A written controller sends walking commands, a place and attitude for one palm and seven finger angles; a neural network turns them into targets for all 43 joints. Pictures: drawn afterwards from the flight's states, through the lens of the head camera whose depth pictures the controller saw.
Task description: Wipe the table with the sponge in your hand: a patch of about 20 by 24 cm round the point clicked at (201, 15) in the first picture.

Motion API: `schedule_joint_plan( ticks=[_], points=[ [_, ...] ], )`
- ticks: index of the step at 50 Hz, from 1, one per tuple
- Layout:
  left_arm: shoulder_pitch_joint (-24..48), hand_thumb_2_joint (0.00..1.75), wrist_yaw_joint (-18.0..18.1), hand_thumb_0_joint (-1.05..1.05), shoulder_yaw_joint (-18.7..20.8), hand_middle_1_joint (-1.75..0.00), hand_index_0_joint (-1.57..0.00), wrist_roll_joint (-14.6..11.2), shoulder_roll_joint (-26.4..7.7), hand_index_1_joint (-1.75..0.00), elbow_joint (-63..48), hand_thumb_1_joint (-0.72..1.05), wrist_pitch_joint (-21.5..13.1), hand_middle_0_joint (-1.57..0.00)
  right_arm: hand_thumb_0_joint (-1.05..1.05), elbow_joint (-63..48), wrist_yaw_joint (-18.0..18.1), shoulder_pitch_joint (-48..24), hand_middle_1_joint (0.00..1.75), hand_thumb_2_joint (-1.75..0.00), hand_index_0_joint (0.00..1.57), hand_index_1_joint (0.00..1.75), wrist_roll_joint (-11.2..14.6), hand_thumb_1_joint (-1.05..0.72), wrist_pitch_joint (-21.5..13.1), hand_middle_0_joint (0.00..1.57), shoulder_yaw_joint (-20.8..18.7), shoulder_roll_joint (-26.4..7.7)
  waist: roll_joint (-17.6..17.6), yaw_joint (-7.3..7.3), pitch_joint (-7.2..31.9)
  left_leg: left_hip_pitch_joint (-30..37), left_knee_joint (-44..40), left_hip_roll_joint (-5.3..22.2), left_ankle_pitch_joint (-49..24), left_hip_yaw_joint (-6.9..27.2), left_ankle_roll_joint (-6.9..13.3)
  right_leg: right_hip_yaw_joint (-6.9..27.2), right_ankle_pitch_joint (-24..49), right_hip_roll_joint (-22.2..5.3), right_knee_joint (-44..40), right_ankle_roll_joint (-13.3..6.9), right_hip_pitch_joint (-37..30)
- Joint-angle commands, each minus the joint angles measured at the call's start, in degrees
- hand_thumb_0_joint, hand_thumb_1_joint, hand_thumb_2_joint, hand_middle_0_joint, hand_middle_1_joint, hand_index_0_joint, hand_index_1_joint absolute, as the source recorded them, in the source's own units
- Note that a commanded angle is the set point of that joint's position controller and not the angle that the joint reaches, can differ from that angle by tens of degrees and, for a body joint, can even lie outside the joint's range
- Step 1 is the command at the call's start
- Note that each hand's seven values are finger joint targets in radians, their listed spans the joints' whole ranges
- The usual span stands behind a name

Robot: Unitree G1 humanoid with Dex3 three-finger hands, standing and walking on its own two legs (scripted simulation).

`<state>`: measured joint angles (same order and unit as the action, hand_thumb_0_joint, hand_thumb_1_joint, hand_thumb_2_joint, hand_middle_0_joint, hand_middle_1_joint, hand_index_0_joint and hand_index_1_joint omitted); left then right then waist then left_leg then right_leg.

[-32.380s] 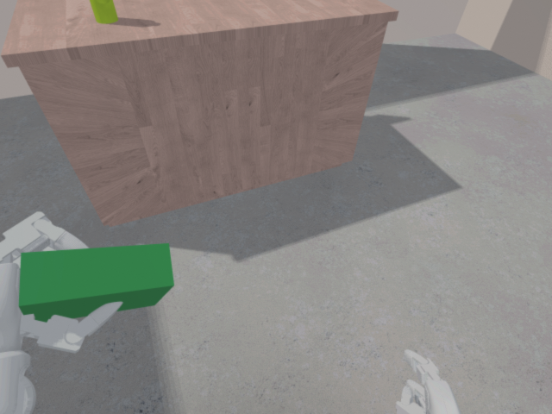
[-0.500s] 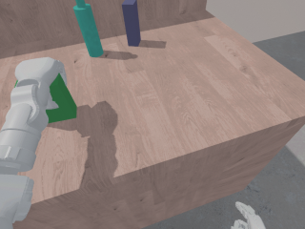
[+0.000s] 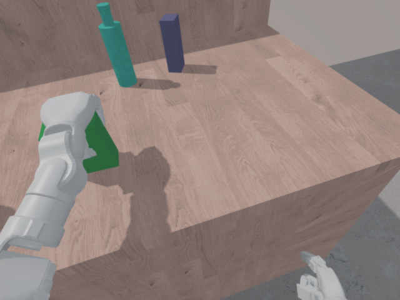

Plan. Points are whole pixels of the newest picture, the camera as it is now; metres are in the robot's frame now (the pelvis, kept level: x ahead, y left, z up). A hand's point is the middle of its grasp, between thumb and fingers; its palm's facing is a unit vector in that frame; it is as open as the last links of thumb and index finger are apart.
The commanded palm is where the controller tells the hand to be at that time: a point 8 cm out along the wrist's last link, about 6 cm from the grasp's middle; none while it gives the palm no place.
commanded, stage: wipe back along the middle lane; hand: left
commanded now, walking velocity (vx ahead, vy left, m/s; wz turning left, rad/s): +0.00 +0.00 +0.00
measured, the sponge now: (88, 152) +0.37 +0.29 +0.11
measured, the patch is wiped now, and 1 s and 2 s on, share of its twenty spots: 0.55 0.60 0.65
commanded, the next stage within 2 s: slide across to the third lane in 1.36 s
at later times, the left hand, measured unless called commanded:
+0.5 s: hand (88, 148) +0.33 +0.25 +0.17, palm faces +0.07 -0.01 -1.00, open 8.9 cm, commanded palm +0.29 +0.24 +0.19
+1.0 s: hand (88, 167) +0.29 +0.23 +0.17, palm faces +0.15 -0.05 -0.99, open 8.9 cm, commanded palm +0.24 +0.22 +0.19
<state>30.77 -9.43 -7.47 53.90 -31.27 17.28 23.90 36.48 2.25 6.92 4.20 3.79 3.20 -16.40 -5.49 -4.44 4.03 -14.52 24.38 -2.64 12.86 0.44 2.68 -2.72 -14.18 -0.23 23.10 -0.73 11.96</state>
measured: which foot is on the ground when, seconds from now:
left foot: down 0.00-1.00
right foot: down 0.00-1.00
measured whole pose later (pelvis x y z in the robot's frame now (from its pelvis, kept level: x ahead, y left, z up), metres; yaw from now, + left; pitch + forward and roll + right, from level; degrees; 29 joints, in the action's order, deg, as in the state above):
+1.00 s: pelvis -0.01 -0.03 -0.01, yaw -1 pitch +0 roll +1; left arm 10.0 -7.4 -6.6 52.7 -29.6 -6.5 32.2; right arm 34.4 2.3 2.8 5.2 5.3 4.3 -16.8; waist -7.0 -5.7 5.1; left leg -13.4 28.5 -0.7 14.8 -0.3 0.5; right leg -2.0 -16.8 1.6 29.3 -2.8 12.3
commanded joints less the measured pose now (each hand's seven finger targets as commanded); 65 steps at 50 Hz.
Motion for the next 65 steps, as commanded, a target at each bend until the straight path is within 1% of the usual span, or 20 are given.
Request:
schedule_joint_plan(
  ticks=[1,4,6,9,11,14,16,19,21,24,29,41,44,46,47,56,59,61,64,65],
  points=[
    [12.59,1.3,0.32,0.0,7.5,-1.6,-1.2,-0.56,-12.4,-1.6,-12.33,0.1,0.79,-1.2,0.0,-10.07,-0.08,-9.58,0.3,-0.9,0.2,0.3,0.1,-0.9,-2.67,0.2,-2.34,-5.88,4.59,-0.88,14.87,8.73,0.39,1.27,-24.73,1.98,-0.52,0.87,21.83,0.72,-0.16,-3.89,-6.0],
    [11.74,1.3,0.27,0.0,4.61,-1.6,-1.2,-0.68,-9.04,-1.6,-12.16,0.1,1.54,-1.2,0.0,-9.85,0.02,-9.68,0.3,-0.9,0.2,0.3,0.26,-0.9,-2.22,0.2,-2.04,-5.51,5.02,-0.18,11.94,7.49,-0.44,1.15,-20.65,1.87,-0.58,0.22,18.16,0.89,-0.77,-3.6,-4.12],
    [13.31,1.3,0.58,0.0,5.9,-1.6,-1.2,-0.64,-11.14,-1.6,-11.28,0.1,2.17,-1.2,0.0,-9.59,0.38,-11.12,0.3,-0.9,0.2,0.3,0.57,-0.9,-2.45,0.2,-1.83,-5.79,5.44,-0.2,9.31,6.62,-1.21,1.3,-15.55,1.84,-0.43,1.07,13.71,0.86,-1.64,-3.85,-2.59],
    [13.04,1.3,0.7,0.0,2.94,-1.6,-1.2,-0.11,-8.14,-1.6,-9.49,0.1,2.88,-1.2,0.0,-9.18,0.75,-10.39,0.3,-0.9,0.2,0.3,0.49,-0.9,-2.56,0.2,-1.91,-5.64,5.98,0.19,10.5,6.77,-1.07,0.86,-14.56,1.72,-0.41,0.73,12.98,0.84,-1.73,-3.67,-2.96],
    [13.5,1.3,0.8,0.0,4.67,-1.6,-1.2,0.51,-10.78,-1.6,-10.15,0.1,2.98,-1.2,0.0,-9.22,0.97,-11.76,0.3,-0.9,0.2,0.3,0.64,-0.9,-2.88,0.2,-1.77,-5.85,5.33,-0.23,11.45,7.11,-1.04,0.95,-13.36,1.8,-0.41,1.71,11.82,0.92,-1.6,-3.96,-3.21],
    [11.48,1.3,0.31,0.0,1.04,-1.6,-1.2,0.11,-6.08,-1.6,-10.45,0.1,2.88,-1.2,0.0,-9.59,0.93,-11.25,0.3,-0.9,0.2,0.3,0.61,-0.9,-2.96,0.2,-1.75,-5.3,5.7,0.3,11.89,7.14,-0.7,0.67,-13.43,1.5,-0.3,0.94,12.37,0.83,-1.58,-3.51,-3.26],
    [9.25,1.3,0.45,0.0,4.35,-1.6,-1.2,-0.29,-9.27,-1.6,-10.72,0.1,2.72,-1.2,0.0,-9.56,0.97,-12.03,0.3,-0.9,0.2,0.3,0.64,-0.9,-3.16,0.2,-1.81,-5.53,6.2,-0.34,11.75,6.87,-0.36,0.92,-12.26,1.51,-0.26,1.93,12.05,0.82,-1.38,-3.67,-3.61],
    [8.14,1.3,-0.15,0.0,1.43,-1.6,-1.2,-0.91,-5.75,-1.6,-9.79,0.1,2.97,-1.2,0.0,-9.68,1.02,-11.86,0.3,-0.9,0.2,0.3,0.7,-0.9,-2.88,0.2,-1.42,-5.28,7.3,0.22,9.48,5.41,-0.55,0.73,-10.98,1.05,-0.19,1.33,11.63,0.61,-1.74,-3.05,-2.89],
    [6.18,1.3,0.1,0.0,3.95,-1.6,-1.2,-1.0,-8.58,-1.6,-11.39,0.1,2.97,-1.2,0.0,-10.07,0.95,-13.11,0.3,-0.9,0.2,0.3,0.73,-0.9,-2.95,0.2,-1.41,-5.47,5.74,-0.58,8.98,5.22,-0.65,0.85,-10.12,1.16,-0.21,2.06,10.51,0.64,-1.66,-3.25,-2.82],
    [3.16,1.3,-0.01,0.0,1.78,-1.6,-1.2,-1.49,-4.97,-1.6,-12.19,0.1,3.21,-1.2,0.0,-10.22,0.75,-12.73,0.3,-0.9,0.2,0.3,0.76,-0.9,-2.84,0.2,-1.47,-5.16,6.57,-0.46,9.05,5.23,-0.14,0.73,-11.02,0.87,-0.16,1.55,11.97,0.67,-1.38,-2.94,-3.0],
    [-2.55,1.3,0.24,0.0,2.94,-1.6,-1.2,-2.27,-5.16,-1.6,-13.84,0.1,4.29,-1.2,0.0,-10.58,0.54,-13.08,0.3,-0.9,0.2,0.3,0.72,-0.9,-2.45,0.2,-1.5,-5.27,9.4,-0.81,7.89,3.99,0.57,0.81,-10.82,0.5,-0.11,1.97,13.47,0.63,-0.77,-2.48,-3.35],
    [-11.29,1.3,0.03,0.0,4.32,-1.6,-1.2,-3.32,-6.0,-1.6,-21.88,0.1,7.9,-1.2,0.0,-11.88,0.29,-16.12,0.3,-0.9,0.2,0.3,0.99,-0.9,-1.97,0.2,-1.41,-5.17,8.4,-1.59,7.45,3.3,2.05,0.96,-10.52,0.08,-0.18,3.52,14.34,0.7,0.84,-2.12,-3.06],
    [-15.01,1.3,-0.4,0.0,2.18,-1.6,-1.2,-3.62,-3.11,-1.6,-23.93,0.1,8.56,-1.2,0.0,-12.39,0.03,-16.1,0.3,-0.9,0.2,0.3,1.02,-0.9,-1.91,0.2,-1.14,-4.75,8.42,-1.7,7.33,3.16,2.54,0.78,-11.94,-0.1,-0.05,2.71,16.18,0.69,1.42,-1.81,-3.23],
    [-15.91,1.3,-0.13,0.0,4.33,-1.6,-1.2,-3.3,-5.55,-1.6,-25.95,0.1,8.93,-1.2,0.0,-12.46,0.03,-17.08,0.3,-0.9,0.2,0.3,0.96,-0.9,-1.93,0.2,-1.17,-4.87,8.16,-2.09,7.65,3.4,2.54,1.03,-11.36,0.13,-0.2,3.64,14.98,0.92,1.73,-2.11,-2.98],
    [-16.57,1.3,-0.32,0.0,2.47,-1.6,-1.2,-3.57,-3.24,-1.6,-26.93,0.1,9.22,-1.2,0.0,-13.28,0.04,-16.69,0.3,-0.9,0.2,0.3,0.81,-0.9,-1.96,0.2,-0.99,-4.51,9.49,-2.05,7.92,2.9,2.94,0.7,-11.79,-0.19,0.03,2.94,15.81,0.69,1.92,-1.73,-3.49],
    [-18.82,1.3,0.69,0.0,1.95,-1.6,-1.2,-3.76,-2.0,-1.6,-32.05,0.1,9.67,-1.2,0.0,-13.35,-0.04,-18.48,0.3,-0.9,0.2,0.3,1.14,-0.9,-1.92,0.2,-0.64,-3.97,7.01,-1.96,5.14,3.46,2.0,1.58,-8.76,0.58,-0.35,3.34,9.8,1.34,1.36,-2.31,-0.23],
    [-20.41,1.3,1.14,0.0,-1.14,-1.6,-1.2,-4.29,1.94,-1.6,-33.05,0.1,9.53,-1.2,0.0,-13.56,-0.3,-18.05,0.3,-0.9,0.2,0.3,1.07,-0.9,-2.02,0.2,-0.44,-3.63,7.41,-1.77,5.25,3.47,1.86,1.62,-9.07,0.76,-0.36,1.86,9.81,1.39,1.4,-2.16,-0.34],
    [-20.5,1.3,1.91,0.0,0.95,-1.6,-1.2,-3.94,-0.39,-1.6,-34.36,0.1,9.38,-1.2,0.0,-13.6,-0.31,-18.71,0.3,-0.9,0.2,0.3,1.17,-0.9,-2.33,0.2,-0.6,-3.69,7.26,-1.95,5.35,3.73,2.1,1.77,-7.91,0.84,-0.42,3.22,8.27,1.63,1.42,-2.52,0.15],
    [-24.02,1.3,2.33,0.0,-0.94,-1.6,-1.2,-4.42,2.75,-1.6,-35.46,0.1,9.46,-1.2,0.0,-13.64,-0.56,-18.03,0.3,-0.9,0.2,0.3,0.95,-0.9,-2.22,0.2,-0.63,-3.55,9.07,-2.06,6.65,3.8,2.48,1.65,-9.68,0.6,-0.37,2.09,10.88,1.51,1.82,-2.15,-1.21],
    [-25.12,1.3,2.64,0.0,0.9,-1.6,-1.2,-4.63,0.72,-1.6,-36.43,0.1,9.55,-1.2,0.0,-13.64,-0.61,-18.17,0.3,-0.9,0.2,0.3,0.92,-0.9,-2.01,0.2,-0.74,-3.62,9.46,-2.39,6.41,3.54,2.37,1.78,-9.51,0.61,-0.38,2.38,10.88,1.45,1.81,-2.01,-1.53]
  ],
)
